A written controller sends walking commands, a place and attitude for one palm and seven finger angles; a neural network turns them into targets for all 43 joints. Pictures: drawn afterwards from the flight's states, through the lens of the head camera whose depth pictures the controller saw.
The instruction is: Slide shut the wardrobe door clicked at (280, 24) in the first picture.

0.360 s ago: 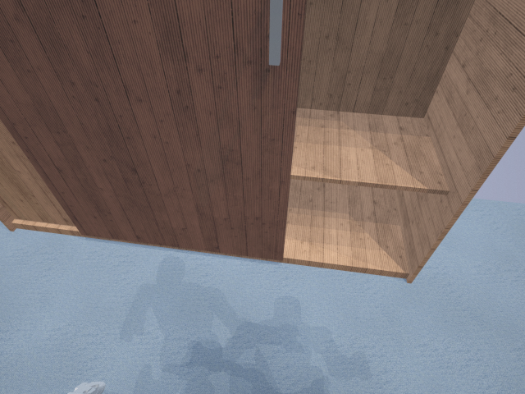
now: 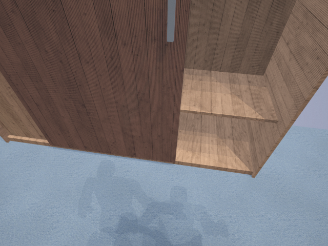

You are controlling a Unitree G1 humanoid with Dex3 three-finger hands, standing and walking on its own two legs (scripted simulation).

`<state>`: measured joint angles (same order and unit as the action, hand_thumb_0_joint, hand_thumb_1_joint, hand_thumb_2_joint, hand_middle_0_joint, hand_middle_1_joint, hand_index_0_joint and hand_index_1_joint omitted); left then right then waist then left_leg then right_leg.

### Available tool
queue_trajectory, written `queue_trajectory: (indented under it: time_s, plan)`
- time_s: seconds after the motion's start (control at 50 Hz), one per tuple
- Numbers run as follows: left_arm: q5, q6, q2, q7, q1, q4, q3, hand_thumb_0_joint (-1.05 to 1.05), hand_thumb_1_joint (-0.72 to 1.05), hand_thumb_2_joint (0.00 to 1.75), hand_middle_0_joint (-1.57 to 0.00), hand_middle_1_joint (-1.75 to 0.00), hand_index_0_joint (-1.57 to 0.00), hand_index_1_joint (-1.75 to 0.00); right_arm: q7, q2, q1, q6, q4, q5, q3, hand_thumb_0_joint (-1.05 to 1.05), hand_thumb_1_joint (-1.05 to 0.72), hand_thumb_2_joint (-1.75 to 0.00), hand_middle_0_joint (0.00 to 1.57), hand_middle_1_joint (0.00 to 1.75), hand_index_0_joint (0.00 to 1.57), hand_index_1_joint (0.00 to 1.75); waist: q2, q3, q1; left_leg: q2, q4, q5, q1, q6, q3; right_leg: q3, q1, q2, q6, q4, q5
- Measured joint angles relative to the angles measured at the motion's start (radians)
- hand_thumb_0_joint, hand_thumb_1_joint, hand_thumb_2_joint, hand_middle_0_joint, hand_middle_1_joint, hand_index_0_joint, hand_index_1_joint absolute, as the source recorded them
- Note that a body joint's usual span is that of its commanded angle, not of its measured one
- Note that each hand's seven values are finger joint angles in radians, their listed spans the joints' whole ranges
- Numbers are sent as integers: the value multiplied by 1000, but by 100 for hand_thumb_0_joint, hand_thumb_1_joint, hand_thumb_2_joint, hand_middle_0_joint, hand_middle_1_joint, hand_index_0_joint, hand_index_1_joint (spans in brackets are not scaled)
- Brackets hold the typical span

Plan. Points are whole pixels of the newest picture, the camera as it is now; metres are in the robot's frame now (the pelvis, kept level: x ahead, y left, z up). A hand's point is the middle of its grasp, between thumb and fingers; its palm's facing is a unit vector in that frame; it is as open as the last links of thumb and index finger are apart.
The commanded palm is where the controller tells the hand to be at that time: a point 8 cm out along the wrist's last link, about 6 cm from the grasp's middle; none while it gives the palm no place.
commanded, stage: stand and wait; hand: left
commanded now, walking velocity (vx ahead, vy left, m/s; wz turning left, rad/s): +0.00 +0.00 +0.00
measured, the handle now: (172, 13) +0.76 +0.02 +0.25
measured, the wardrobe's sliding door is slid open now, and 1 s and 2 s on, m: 0.54 0.54 0.54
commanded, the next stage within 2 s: look at it before walking up in 0.46 s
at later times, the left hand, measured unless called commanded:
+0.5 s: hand out of the picture +0.07 +0.24 -0.15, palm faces -0.03 -0.94 -0.35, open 7.4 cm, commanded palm none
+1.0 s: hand out of the picture +0.07 +0.24 -0.15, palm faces -0.03 -0.94 -0.34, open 7.4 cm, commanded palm none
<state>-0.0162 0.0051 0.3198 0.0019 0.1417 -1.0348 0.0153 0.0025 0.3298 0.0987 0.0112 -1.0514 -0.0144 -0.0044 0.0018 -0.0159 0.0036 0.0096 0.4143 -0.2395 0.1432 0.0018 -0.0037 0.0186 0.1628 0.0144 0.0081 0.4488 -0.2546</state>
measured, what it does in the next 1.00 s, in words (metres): stands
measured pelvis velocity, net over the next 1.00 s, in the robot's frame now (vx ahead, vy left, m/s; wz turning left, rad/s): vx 0.00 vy -0.01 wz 0.00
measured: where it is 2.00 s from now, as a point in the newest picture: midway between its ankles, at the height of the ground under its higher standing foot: outside the picture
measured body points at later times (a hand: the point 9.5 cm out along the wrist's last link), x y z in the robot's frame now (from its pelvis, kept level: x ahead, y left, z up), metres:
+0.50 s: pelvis -0.01 -0.01 +0.00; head -0.01 -0.01 +0.45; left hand +0.07 +0.29 -0.12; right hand +0.06 -0.30 -0.14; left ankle -0.01 +0.12 -0.74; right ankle -0.01 -0.12 -0.74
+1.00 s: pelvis +0.00 -0.01 +0.00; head +0.00 -0.01 +0.45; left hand +0.07 +0.29 -0.13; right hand +0.07 -0.30 -0.13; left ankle -0.01 +0.12 -0.74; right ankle -0.01 -0.12 -0.74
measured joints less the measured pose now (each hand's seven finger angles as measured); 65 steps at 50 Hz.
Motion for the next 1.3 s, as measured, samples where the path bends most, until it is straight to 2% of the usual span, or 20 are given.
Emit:
queue_trajectory:
  time_s: [0.32, 0.68, 1.3]
  plan:
    - [2, 1, 20, -1, 13, -51, -10, 0, 90, 90, -20, -30, -21, -30, -2, 19, 37, -5, -61, 3, 3, 1, -90, -90, 20, 30, 20, 30, -8, -12, -5, -12, -35, 30, -10, -10, 2, -2, -10, -12, -9, -37, 31]
    - [0, 6, 10, 0, -10, -45, -9, 0, 90, 90, -20, -30, -21, -30, 0, 9, 30, 0, -66, 3, -2, 0, -90, -90, 20, 30, 20, 30, -9, -5, -8, -16, -54, 43, -12, -15, 5, -5, -12, -15, -13, -55, 44]
    - [0, 3, 14, 0, 3, -51, -13, 0, 90, 90, -20, -30, -21, -30, -5, 7, 12, 1, -62, 5, -3, 0, -90, -90, 20, 30, 20, 30, -4, -15, 4, -20, -70, 36, -28, -15, 0, 0, -30, -19, -12, -80, 44]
